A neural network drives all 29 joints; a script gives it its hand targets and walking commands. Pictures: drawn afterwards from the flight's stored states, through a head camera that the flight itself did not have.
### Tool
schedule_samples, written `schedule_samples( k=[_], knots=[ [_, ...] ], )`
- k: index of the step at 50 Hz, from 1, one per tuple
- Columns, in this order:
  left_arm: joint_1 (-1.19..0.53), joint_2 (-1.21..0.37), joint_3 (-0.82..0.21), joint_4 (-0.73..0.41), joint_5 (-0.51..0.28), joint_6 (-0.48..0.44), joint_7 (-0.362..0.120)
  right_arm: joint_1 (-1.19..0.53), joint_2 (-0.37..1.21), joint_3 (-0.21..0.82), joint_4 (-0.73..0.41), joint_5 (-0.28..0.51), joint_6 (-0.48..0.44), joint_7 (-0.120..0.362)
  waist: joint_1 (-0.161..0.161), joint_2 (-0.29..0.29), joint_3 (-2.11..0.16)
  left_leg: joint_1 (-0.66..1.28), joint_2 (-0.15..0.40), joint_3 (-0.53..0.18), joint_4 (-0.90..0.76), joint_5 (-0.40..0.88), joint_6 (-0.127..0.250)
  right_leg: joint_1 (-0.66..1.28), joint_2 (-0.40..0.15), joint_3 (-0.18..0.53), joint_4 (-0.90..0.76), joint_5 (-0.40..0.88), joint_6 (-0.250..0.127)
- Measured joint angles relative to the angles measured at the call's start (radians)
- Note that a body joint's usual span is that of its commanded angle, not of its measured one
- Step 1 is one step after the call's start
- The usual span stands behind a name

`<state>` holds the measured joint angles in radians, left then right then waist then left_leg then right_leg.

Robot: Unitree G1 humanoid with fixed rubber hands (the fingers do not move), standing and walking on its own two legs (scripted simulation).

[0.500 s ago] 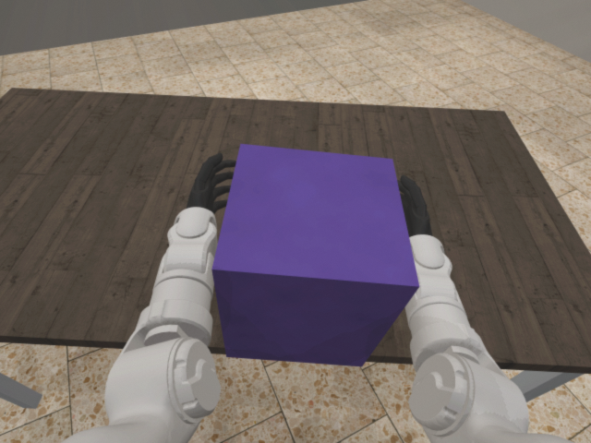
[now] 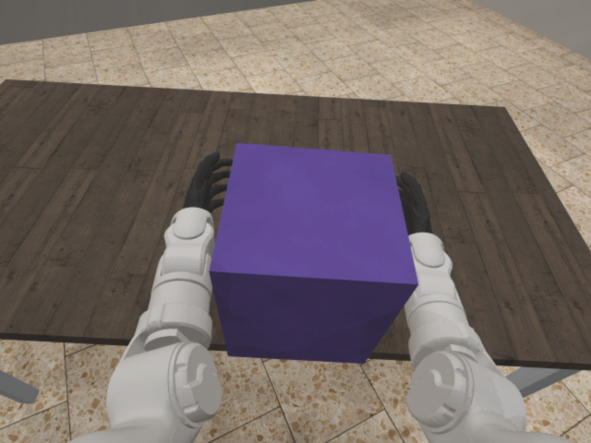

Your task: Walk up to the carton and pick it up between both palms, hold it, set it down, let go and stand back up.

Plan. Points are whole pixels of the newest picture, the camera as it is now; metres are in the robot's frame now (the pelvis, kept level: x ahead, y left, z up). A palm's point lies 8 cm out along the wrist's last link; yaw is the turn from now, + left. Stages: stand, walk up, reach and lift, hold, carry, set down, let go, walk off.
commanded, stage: set down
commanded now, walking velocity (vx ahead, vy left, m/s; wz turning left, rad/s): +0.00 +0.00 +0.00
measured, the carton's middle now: (304, 261) +0.36 +0.01 +0.04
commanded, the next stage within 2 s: none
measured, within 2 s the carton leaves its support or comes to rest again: neither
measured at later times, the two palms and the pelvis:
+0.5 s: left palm (200, 215) +0.42 +0.16 +0.07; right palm (406, 230) +0.40 -0.15 +0.06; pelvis -0.01 +0.00 +0.00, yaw +0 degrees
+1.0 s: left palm (201, 202) +0.43 +0.16 +0.08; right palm (440, 206) +0.43 -0.19 +0.09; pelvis -0.01 -0.01 -0.01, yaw +0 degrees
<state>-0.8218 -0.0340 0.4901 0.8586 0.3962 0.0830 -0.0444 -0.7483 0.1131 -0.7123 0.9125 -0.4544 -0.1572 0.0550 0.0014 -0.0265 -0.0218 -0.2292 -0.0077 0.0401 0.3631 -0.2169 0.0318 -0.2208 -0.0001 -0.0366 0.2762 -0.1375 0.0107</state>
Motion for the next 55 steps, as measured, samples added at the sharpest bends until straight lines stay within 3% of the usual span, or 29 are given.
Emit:
schedule_samples(
  k=[9,15,27,37,45,55],
  knots=[
    [0.000,0.005,0.015,0.014,0.007,-0.017,0.008,-0.013,-0.004,0.013,0.007,0.007,0.003,-0.007,0.001,0.003,0.004,-0.006,-0.003,0.001,-0.006,0.007,0.003,-0.007,-0.003,0.001,-0.004,0.006,0.002],
    [0.004,0.019,-0.007,0.041,-0.017,-0.029,0.045,-0.026,-0.019,0.023,0.057,0.021,-0.023,-0.024,-0.004,0.008,-0.006,-0.027,-0.003,-0.003,0.002,0.007,0.002,-0.024,-0.004,-0.004,-0.002,0.007,0.002],
    [-0.080,0.081,-0.109,0.273,-0.123,-0.137,0.139,-0.087,-0.101,0.130,0.219,0.115,-0.035,-0.090,0.000,0.027,-0.063,-0.139,-0.001,-0.002,0.037,0.007,0.004,-0.134,-0.003,-0.004,0.029,0.011,0.001],
    [-0.145,0.140,-0.277,0.421,-0.314,-0.198,0.197,-0.154,-0.175,0.330,0.355,0.344,-0.023,-0.154,0.004,0.044,-0.136,-0.261,0.020,-0.003,0.105,-0.019,-0.008,-0.239,0.016,-0.005,0.057,0.007,-0.007],
    [-0.172,0.178,-0.370,0.464,-0.450,-0.210,0.174,-0.203,-0.268,0.502,0.393,0.529,-0.004,-0.161,0.016,0.055,-0.183,-0.323,0.040,-0.008,0.170,-0.046,-0.022,-0.296,0.034,-0.010,0.107,-0.014,-0.017],
    [-0.203,0.249,-0.421,0.487,-0.545,-0.213,0.123,-0.233,-0.329,0.671,0.368,0.694,0.044,-0.155,-0.017,0.039,-0.183,-0.329,0.032,-0.012,0.162,-0.027,-0.022,-0.324,0.025,-0.015,0.152,-0.022,-0.025]
  ],
)
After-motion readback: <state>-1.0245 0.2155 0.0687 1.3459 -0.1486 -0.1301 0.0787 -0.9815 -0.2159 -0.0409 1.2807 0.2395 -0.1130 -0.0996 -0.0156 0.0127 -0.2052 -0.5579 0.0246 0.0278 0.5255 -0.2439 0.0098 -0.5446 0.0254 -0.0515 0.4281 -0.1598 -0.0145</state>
